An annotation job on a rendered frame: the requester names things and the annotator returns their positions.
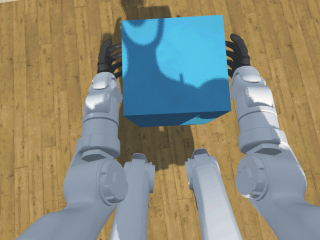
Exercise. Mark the robot right forearm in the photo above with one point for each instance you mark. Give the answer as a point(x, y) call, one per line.
point(257, 116)

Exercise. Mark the carton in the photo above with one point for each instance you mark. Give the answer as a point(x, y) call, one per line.
point(174, 70)

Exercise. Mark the left robot upper arm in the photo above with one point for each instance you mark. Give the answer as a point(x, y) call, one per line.
point(92, 191)

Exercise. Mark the robot left hand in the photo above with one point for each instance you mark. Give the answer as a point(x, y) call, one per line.
point(105, 60)

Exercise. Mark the robot right hand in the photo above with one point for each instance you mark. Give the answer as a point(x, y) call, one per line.
point(239, 55)

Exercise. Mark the robot left forearm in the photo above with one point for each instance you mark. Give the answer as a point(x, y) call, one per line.
point(100, 122)

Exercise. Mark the right robot upper arm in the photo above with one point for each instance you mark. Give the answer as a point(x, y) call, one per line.
point(276, 187)

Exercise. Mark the robot left shin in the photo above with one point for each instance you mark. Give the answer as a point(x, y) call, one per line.
point(141, 156)

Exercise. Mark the left robot thigh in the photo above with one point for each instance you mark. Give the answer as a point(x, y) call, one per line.
point(131, 215)

